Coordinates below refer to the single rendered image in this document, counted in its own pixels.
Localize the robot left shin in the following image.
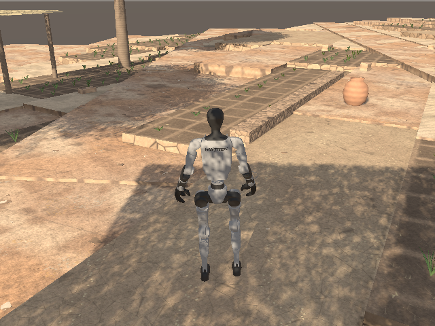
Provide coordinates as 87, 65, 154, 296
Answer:
198, 228, 209, 272

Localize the right robot thigh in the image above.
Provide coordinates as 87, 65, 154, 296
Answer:
227, 189, 241, 232

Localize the robot left upper arm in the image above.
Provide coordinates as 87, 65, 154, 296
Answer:
184, 138, 202, 175

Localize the robot right upper arm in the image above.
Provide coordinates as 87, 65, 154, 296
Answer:
230, 137, 249, 174

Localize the left robot forearm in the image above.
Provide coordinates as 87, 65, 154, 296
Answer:
177, 165, 190, 191

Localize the right robot forearm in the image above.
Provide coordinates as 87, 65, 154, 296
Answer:
242, 163, 255, 187

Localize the left robot hand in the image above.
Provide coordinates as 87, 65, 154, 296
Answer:
175, 188, 190, 203

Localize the right robot hand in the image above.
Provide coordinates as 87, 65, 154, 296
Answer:
241, 184, 256, 196

